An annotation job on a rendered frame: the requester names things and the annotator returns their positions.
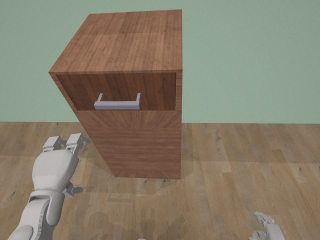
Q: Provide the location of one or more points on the drawer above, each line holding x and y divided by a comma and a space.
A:
157, 89

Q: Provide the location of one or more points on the left robot hand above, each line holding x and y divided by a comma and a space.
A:
54, 167

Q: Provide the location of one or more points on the cabinet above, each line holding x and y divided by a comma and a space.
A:
133, 143

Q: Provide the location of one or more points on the right robot hand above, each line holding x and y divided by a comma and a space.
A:
273, 231

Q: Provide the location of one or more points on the handle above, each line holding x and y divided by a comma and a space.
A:
117, 105

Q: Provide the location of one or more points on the left robot forearm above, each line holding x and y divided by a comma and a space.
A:
40, 216

